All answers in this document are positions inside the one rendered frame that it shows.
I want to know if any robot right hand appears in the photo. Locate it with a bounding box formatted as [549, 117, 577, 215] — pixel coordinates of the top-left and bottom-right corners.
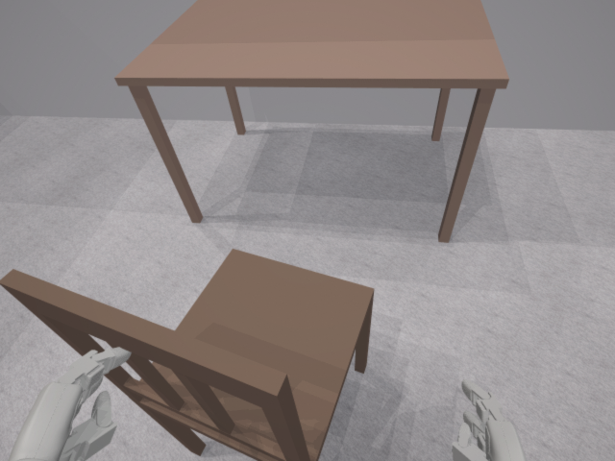
[453, 379, 527, 461]

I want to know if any robot left hand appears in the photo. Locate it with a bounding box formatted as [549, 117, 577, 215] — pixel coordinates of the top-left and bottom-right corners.
[8, 347, 132, 461]

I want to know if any table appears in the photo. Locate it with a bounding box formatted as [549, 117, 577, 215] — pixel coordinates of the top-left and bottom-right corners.
[114, 0, 509, 243]

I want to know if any chair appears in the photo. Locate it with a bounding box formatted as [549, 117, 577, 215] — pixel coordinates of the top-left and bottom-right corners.
[0, 249, 375, 461]

